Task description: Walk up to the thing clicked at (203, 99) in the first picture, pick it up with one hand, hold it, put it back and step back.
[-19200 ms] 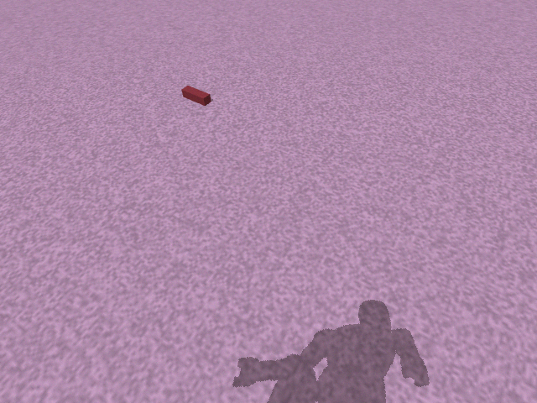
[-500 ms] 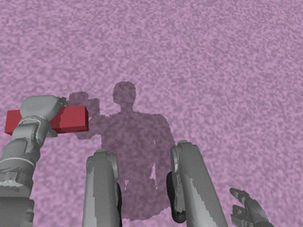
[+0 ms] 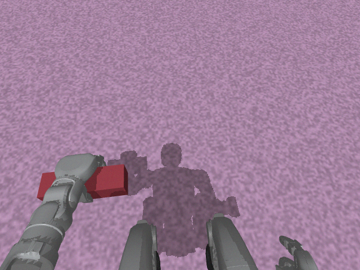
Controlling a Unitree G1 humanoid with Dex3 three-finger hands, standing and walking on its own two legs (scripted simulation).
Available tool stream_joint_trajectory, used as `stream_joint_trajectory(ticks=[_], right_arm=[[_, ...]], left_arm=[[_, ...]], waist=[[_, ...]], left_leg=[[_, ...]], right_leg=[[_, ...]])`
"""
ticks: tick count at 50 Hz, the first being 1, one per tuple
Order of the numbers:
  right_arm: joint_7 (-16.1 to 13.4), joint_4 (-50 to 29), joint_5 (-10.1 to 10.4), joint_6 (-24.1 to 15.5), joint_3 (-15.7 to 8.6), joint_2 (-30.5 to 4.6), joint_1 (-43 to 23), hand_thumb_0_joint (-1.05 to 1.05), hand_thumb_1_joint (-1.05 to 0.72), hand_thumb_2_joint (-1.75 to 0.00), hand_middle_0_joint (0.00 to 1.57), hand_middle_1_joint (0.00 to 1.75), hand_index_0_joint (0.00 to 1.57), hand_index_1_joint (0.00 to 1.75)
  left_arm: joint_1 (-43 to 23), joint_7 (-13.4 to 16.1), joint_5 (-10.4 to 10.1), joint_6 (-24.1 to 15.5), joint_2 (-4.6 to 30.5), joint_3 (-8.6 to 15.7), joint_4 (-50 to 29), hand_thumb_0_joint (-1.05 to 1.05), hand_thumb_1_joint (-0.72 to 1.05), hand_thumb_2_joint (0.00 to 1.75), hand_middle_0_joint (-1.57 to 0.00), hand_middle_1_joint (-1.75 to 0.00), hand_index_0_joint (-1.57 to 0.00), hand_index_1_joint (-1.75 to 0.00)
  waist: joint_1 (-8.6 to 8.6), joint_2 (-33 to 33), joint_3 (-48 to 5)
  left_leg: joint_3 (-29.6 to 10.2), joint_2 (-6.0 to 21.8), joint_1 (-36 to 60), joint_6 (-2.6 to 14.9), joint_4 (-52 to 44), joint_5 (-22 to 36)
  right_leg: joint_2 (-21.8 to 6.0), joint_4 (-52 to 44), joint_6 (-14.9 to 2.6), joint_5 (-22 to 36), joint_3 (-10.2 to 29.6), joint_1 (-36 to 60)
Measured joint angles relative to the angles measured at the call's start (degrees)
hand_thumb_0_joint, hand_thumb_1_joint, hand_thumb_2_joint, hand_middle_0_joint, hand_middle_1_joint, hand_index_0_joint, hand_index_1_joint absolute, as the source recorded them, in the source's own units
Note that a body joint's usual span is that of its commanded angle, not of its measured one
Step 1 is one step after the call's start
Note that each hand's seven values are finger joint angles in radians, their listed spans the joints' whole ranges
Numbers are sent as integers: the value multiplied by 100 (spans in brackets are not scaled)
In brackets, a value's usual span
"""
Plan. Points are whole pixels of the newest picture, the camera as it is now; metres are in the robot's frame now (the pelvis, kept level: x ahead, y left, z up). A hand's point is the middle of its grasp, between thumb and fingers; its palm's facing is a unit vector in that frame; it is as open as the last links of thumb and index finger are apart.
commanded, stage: lift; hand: left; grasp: from above
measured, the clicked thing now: (86, 184) +0.35 +0.24 -0.11
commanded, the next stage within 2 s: hold in 0.52 s
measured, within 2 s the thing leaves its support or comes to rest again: neither
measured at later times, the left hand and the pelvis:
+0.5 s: hand (77, 165) +0.35 +0.22 +0.02, palm faces -0.46 -0.06 -0.88, open 9.4 cm; pelvis +0.04 +0.00 +0.10, yaw +0 degrees
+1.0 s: hand (67, 152) +0.36 +0.22 +0.06, palm faces -0.48 -0.04 -0.88, open 9.4 cm; pelvis +0.05 +0.00 +0.13, yaw +0 degrees
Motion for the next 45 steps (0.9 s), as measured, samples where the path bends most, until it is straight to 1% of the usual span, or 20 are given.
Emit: stream_joint_trajectory(ticks=[5,12,15,19,23,28,34,39,45], right_arm=[[-27,113,-7,-90,-37,-14,146,1,-91,-90,20,30,20,30],[-6,274,-58,-134,-76,-45,269,1,-91,-90,20,30,20,30],[13,312,-71,-115,-88,-52,291,1,-91,-90,20,30,20,30],[43,317,-79,-66,-104,-55,321,1,-91,-90,20,30,20,30],[52,287,-69,-18,-115,-56,338,1,-91,-90,20,30,20,30],[48,232,-58,21,-125,-51,350,1,-91,-90,20,30,20,30],[39,214,-48,43,-136,-48,315,1,-91,-90,20,30,20,30],[35,228,-34,50,-153,-50,257,1,-91,-90,20,30,20,30],[42,250,-26,58,-174,-54,219,1,-90,-90,20,30,20,29]], left_arm=[[89,81,99,-87,-143,-67,269,0,5,47,-80,-49,-80,-46],[140,355,241,-95,-356,-184,543,0,4,48,-79,-50,-79,-47],[114,450,262,-33,-425,-222,629,0,4,50,-79,-50,-79,-48],[80,507,248,62,-494,-239,705,-1,3,52,-79,-51,-78,-49],[73,466,196,130,-527,-276,749,-1,2,53,-78,-51,-78,-49],[139,390,149,115,-544,-300,732,-1,2,53,-78,-51,-78,-49],[213,318,152,44,-552,-333,661,-1,2,53,-78,-52,-78,-50],[241,263,214,9,-540,-366,597,-1,3,53,-77,-52,-77,-50],[225,175,194,40,-535,-400,580,-1,4,52,-77,-53,-77,-50]], waist=[[39,-12,40],[76,-32,151],[78,-45,217],[86,-65,292],[89,-67,360],[114,-64,424],[163,-66,484],[210,-74,522],[252,-76,549]], left_leg=[[51,18,744,-16,-677,161],[98,12,1652,-29,-1511,384],[121,6,2012,-32,-1851,489],[159,-1,2450,-34,-2288,631],[195,-9,2850,-33,-2685,762],[243,-20,3284,-29,-3115,899],[277,-38,3678,-19,-3498,1019],[311,-53,3940,-12,-3746,1091],[341,-66,4234,-6,-4004,1162]], right_leg=[[11,-659,-17,165,11,721],[0,-1461,-34,371,13,1609],[-6,-1787,-37,469,18,1960],[-13,-2202,-40,605,35,2381],[-20,-2583,-39,733,53,2765],[-29,-2988,-36,866,81,3177],[-45,-3355,-26,981,99,3557],[-58,-3588,-18,1053,122,3802],[-68,-3836,-11,1126,142,4085]])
